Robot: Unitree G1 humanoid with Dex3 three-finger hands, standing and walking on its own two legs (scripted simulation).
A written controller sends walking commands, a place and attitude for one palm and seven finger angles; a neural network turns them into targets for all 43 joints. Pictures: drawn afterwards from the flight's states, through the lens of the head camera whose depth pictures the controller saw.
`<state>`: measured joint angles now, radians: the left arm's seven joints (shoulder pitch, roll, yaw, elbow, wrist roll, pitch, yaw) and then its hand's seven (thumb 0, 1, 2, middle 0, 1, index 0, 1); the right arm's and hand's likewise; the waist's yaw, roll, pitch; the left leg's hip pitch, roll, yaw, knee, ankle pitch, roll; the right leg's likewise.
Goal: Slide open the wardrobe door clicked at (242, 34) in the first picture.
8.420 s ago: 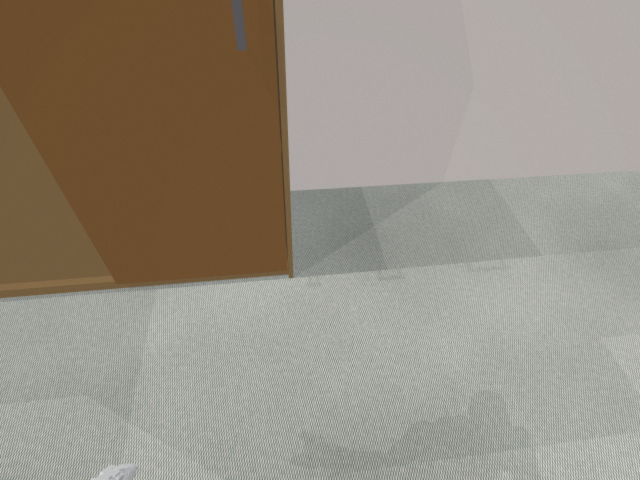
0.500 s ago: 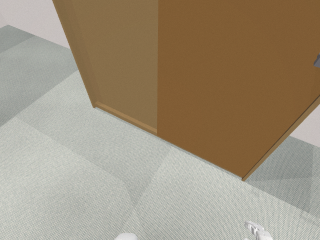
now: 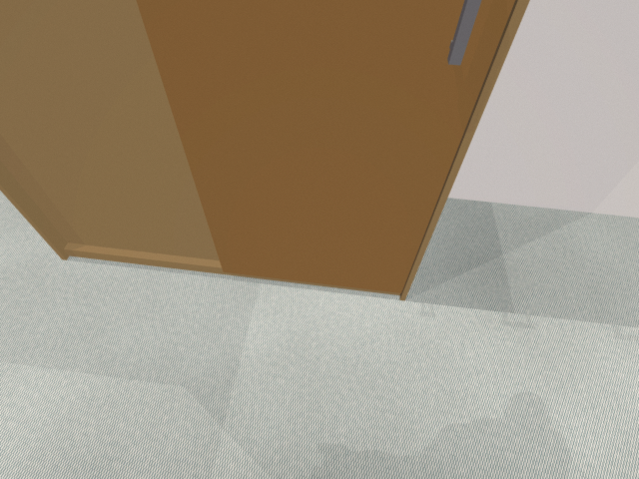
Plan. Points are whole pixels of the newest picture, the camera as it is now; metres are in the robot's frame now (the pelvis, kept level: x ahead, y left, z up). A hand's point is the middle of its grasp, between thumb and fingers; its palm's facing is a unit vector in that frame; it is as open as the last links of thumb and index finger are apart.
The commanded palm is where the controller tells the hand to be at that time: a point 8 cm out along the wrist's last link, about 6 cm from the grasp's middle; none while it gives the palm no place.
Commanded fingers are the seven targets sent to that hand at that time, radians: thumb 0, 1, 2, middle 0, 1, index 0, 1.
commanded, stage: take the last steps up to it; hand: right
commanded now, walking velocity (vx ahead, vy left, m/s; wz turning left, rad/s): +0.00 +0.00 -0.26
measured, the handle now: out of the picture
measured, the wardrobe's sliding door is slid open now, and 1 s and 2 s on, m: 0.00 0.00 0.00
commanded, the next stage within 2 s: come to a stop and stand still in 1.10 s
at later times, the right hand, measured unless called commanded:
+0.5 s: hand out of the picture +0.08 -0.22 -0.16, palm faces +0.07 +0.98 -0.19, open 7.4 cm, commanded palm none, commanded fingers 0.00 -0.90 -0.90 0.20 0.30 0.20 0.30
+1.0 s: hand out of the picture +0.07 -0.11 -0.16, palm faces +0.22 +0.96 -0.16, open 7.3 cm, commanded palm none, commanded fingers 0.00 -0.90 -0.90 0.20 0.30 0.20 0.30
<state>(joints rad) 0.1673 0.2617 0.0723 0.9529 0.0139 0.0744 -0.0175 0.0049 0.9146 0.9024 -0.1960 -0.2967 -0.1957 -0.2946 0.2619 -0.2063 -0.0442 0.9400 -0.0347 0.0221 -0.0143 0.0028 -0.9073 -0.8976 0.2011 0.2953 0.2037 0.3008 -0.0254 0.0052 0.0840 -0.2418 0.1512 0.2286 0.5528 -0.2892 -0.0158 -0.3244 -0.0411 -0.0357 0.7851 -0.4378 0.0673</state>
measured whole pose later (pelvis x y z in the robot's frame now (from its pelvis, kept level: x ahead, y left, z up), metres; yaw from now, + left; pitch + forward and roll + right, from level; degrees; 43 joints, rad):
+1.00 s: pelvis +0.17 +0.02 +0.01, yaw -6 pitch -1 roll +0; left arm 0.21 0.18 0.06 1.06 0.03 0.01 -0.02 0.00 0.92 0.90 -0.20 -0.30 -0.20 -0.29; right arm 0.46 -0.08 -0.01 1.15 -0.02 -0.07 -0.02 0.00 -0.92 -0.90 0.20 0.29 0.20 0.30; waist -0.03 -0.05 0.02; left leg 0.00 -0.02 0.16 0.29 -0.27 0.05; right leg -0.57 -0.11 -0.06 0.91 -0.16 0.04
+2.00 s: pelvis +0.23 +0.04 -0.01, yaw -5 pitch -2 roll +0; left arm 0.36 0.18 0.03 1.00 0.02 0.04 0.01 0.00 0.91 0.90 -0.20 -0.30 -0.20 -0.29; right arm 0.28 -0.13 0.00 1.01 -0.02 0.01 -0.03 0.00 -0.93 -0.90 0.20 0.30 0.20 0.30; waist 0.05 -0.09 -0.02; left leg -0.23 -0.01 0.07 0.66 -0.39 0.04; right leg -0.30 -0.04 -0.06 0.65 -0.30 0.01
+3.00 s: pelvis +0.26 +0.07 +0.01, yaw -5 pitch -1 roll -1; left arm 0.29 0.15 -0.02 1.13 0.01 -0.02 0.04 0.01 0.92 0.90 -0.20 -0.30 -0.20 -0.29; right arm 0.31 -0.12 0.00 1.13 -0.01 -0.03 -0.03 0.00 -0.91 -0.90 0.20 0.29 0.20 0.30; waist 0.00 -0.03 0.02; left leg -0.11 -0.03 0.08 0.44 -0.31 0.07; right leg -0.17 -0.05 -0.05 0.42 -0.22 0.04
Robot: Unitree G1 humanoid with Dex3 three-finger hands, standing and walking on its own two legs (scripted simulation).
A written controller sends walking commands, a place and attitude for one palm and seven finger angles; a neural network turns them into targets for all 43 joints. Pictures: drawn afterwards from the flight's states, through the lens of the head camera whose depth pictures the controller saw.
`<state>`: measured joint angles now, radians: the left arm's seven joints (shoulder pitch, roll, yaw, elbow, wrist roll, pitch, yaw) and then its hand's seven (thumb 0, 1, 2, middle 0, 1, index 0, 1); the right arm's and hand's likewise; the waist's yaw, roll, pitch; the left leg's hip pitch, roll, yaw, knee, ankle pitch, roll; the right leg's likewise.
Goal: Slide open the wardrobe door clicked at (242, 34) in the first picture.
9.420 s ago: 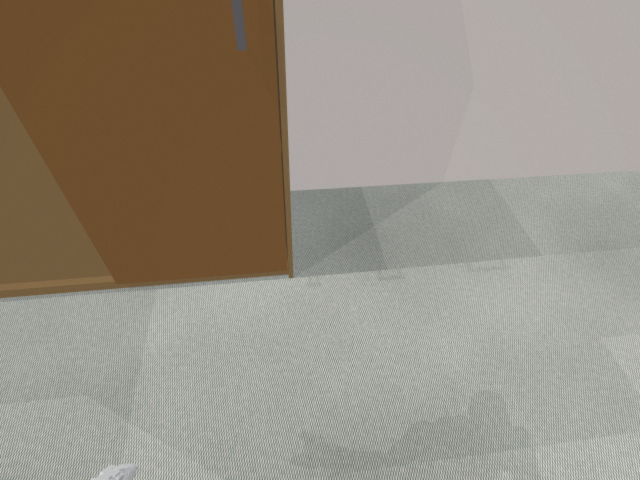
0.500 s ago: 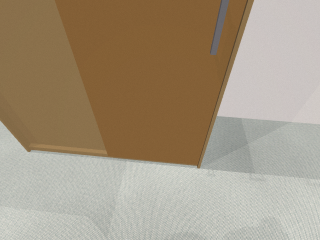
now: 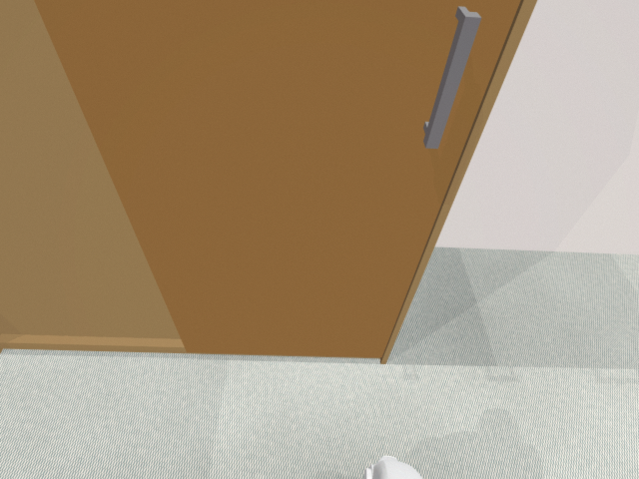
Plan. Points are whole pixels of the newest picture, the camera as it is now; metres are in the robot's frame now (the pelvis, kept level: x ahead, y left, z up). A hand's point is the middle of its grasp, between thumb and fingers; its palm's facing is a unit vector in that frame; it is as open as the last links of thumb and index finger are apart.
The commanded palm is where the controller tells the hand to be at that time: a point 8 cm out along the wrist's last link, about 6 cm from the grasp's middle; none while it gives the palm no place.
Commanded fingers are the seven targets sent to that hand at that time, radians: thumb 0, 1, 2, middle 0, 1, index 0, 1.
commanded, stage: take the last steps up to it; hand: right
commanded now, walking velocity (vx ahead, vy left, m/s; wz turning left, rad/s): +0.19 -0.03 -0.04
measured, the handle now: (445, 82) +0.60 -0.16 +0.23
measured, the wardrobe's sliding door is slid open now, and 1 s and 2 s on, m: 0.00 0.00 0.00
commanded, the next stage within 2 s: come to a stop and stand still in 0.10 s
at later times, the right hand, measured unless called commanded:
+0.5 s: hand out of the picture +0.16 -0.25 -0.19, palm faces +0.05 +0.98 -0.20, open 7.3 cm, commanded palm none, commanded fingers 0.00 -0.90 -0.90 0.20 0.30 0.20 0.30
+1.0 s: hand out of the picture +0.12 -0.16 -0.18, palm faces -0.04 +0.96 -0.26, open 7.3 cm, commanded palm none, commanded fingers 0.00 -0.90 -0.90 0.20 0.30 0.20 0.30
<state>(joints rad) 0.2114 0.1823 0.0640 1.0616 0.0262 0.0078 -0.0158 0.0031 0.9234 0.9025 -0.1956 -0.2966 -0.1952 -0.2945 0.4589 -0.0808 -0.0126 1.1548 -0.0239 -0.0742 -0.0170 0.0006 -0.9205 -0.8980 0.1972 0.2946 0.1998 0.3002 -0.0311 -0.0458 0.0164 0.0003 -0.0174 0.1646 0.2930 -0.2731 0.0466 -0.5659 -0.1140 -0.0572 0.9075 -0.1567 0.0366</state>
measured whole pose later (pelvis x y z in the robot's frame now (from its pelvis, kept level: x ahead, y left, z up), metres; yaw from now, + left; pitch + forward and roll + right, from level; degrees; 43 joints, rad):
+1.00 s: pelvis +0.06 +0.02 -0.02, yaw +2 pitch -2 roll +0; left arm 0.36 0.18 0.03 1.00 0.02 0.04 0.01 0.00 0.91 0.90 -0.20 -0.30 -0.20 -0.29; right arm 0.28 -0.13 0.00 1.01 -0.02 0.01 -0.03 0.00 -0.93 -0.90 0.20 0.30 0.20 0.30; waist 0.05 -0.09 -0.02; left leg -0.23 -0.01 0.07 0.66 -0.39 0.04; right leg -0.30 -0.04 -0.06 0.65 -0.30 0.01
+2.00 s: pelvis +0.08 +0.06 +0.00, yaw +2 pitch -1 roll -1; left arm 0.29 0.15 -0.02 1.13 0.01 -0.02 0.04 0.01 0.92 0.90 -0.20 -0.30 -0.20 -0.29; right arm 0.31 -0.12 0.00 1.13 -0.01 -0.03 -0.03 0.00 -0.91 -0.90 0.20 0.29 0.20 0.30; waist 0.00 -0.03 0.02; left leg -0.11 -0.03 0.08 0.44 -0.31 0.07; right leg -0.17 -0.05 -0.05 0.42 -0.22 0.04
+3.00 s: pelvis +0.09 +0.05 +0.00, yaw +1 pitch -1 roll -1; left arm 0.28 0.13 -0.02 1.16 0.01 -0.01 0.04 0.00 0.92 0.90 -0.20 -0.30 -0.20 -0.29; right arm 0.32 -0.12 0.00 1.14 -0.01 -0.02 -0.03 0.00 -0.91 -0.90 0.20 0.29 0.20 0.30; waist -0.01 -0.01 0.04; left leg -0.09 -0.03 0.08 0.41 -0.30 0.07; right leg -0.16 -0.05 -0.05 0.41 -0.22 0.04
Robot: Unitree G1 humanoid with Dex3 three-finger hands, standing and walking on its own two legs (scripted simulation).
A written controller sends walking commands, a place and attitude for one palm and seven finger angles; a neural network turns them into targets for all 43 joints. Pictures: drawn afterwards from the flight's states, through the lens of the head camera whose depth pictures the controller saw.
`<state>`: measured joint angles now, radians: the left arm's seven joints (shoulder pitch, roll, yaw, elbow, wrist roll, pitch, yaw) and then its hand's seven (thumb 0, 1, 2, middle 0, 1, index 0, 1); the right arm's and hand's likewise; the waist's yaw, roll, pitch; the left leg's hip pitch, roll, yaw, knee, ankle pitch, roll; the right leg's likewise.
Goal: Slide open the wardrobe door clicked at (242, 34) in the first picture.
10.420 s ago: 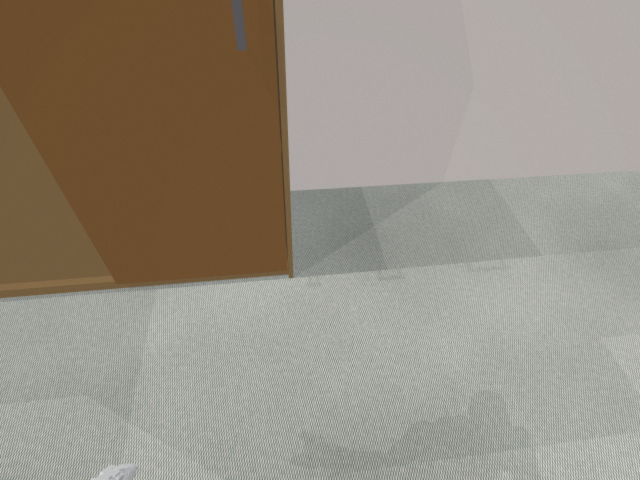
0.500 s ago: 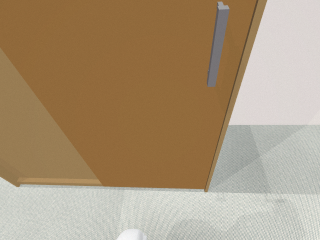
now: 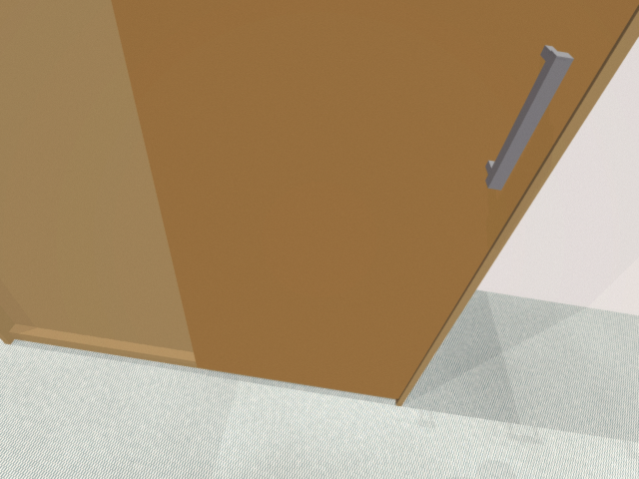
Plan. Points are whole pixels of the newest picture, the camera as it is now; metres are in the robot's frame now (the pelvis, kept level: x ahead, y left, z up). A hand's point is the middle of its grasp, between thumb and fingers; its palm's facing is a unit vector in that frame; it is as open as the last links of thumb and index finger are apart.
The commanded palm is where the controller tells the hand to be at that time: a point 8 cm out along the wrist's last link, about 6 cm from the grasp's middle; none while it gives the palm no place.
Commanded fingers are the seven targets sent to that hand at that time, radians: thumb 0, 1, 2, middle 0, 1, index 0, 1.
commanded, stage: come to a stop and stand still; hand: right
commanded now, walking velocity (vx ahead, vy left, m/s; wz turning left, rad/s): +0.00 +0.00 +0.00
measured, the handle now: (519, 121) +0.54 -0.20 +0.25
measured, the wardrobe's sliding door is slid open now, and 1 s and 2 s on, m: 0.00 0.00 0.00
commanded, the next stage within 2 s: look again from close up in 1.14 s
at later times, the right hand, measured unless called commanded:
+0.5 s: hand out of the picture -0.03 -0.12 -0.15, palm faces +0.04 +0.98 -0.19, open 7.3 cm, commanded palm none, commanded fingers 0.00 -0.90 -0.90 0.20 0.30 0.20 0.30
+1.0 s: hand out of the picture +0.02 -0.13 -0.15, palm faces +0.04 +0.98 -0.21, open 7.3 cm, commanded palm none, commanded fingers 0.00 -0.90 -0.90 0.20 0.30 0.20 0.30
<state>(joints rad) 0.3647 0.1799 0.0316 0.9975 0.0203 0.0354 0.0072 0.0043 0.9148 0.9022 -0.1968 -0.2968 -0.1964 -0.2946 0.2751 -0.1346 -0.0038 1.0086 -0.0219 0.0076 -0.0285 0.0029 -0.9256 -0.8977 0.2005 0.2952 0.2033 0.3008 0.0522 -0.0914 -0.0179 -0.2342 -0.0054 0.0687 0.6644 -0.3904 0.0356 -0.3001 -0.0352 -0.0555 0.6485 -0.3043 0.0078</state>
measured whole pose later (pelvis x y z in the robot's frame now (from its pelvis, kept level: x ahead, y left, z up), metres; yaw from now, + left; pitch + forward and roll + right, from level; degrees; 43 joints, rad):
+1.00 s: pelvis +0.03 +0.03 +0.02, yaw +0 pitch -1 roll -1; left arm 0.29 0.15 -0.02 1.13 0.01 -0.02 0.04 0.01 0.92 0.90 -0.20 -0.30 -0.20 -0.29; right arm 0.31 -0.12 0.00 1.13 -0.01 -0.03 -0.03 0.00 -0.91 -0.90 0.20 0.29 0.20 0.30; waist 0.00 -0.03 0.02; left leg -0.11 -0.03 0.08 0.44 -0.31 0.07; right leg -0.17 -0.05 -0.05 0.42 -0.22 0.04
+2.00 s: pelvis +0.03 +0.03 +0.02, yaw +0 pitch -1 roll -1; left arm 0.28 0.13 -0.02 1.16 0.01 -0.01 0.04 0.00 0.92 0.90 -0.20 -0.30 -0.20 -0.29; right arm 0.32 -0.12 0.00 1.14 -0.01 -0.02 -0.03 0.00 -0.91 -0.90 0.20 0.29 0.20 0.30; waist -0.01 -0.01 0.04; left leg -0.09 -0.03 0.08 0.41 -0.30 0.07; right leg -0.16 -0.05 -0.05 0.41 -0.22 0.04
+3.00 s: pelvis +0.06 -0.02 +0.00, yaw +2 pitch +1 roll -2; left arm 0.30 0.16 0.03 1.04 0.03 0.01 0.02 0.00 0.91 0.90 -0.20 -0.30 -0.20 -0.30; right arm 0.19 -0.18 -0.03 0.99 -0.02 0.02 -0.02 0.00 -0.91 -0.90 0.20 0.29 0.20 0.30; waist 0.03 0.02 0.02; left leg -0.29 0.05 -0.01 0.63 -0.34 0.01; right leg -0.35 -0.05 -0.14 0.60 -0.27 0.00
